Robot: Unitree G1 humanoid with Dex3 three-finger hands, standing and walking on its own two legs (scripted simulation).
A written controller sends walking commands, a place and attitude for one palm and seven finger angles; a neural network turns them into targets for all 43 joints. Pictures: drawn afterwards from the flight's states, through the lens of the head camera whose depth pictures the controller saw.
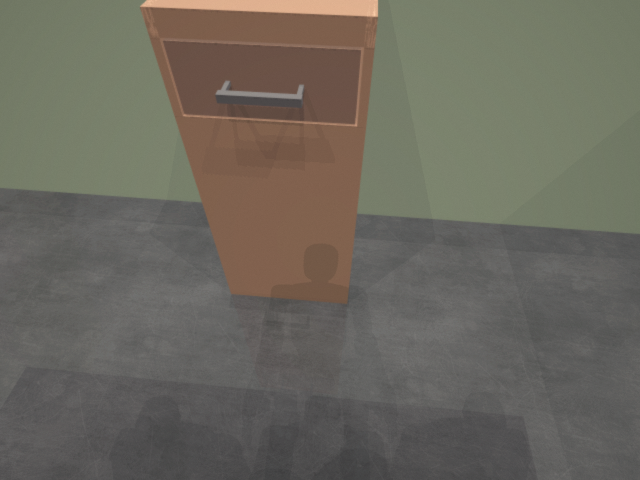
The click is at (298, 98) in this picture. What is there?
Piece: drawer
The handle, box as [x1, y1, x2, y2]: [215, 81, 303, 107]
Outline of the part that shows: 215,94 217,102 301,107 303,85 299,85 296,94 229,91 228,89 230,86 230,82 225,81 221,89 217,90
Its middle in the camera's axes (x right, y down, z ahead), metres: -0.12 -0.29 +0.78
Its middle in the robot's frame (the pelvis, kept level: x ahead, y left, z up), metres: +0.79 +0.16 +0.07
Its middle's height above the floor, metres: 0.84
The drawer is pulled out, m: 0.00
